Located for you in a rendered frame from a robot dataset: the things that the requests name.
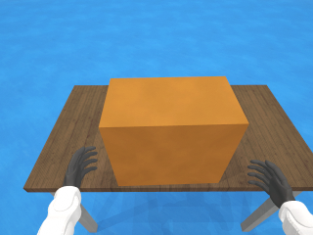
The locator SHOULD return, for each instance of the robot left hand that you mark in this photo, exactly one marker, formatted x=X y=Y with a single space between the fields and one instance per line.
x=76 y=168

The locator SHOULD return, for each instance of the carton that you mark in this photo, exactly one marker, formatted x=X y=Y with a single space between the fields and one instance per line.
x=171 y=130

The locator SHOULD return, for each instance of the table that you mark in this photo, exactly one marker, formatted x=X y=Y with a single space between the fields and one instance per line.
x=270 y=136

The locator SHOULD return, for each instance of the robot right hand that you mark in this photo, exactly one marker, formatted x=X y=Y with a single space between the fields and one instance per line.
x=275 y=183

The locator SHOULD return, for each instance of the left robot forearm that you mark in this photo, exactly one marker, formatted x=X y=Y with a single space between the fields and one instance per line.
x=63 y=212

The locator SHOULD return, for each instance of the right robot forearm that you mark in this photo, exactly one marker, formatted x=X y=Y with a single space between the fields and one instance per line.
x=296 y=218

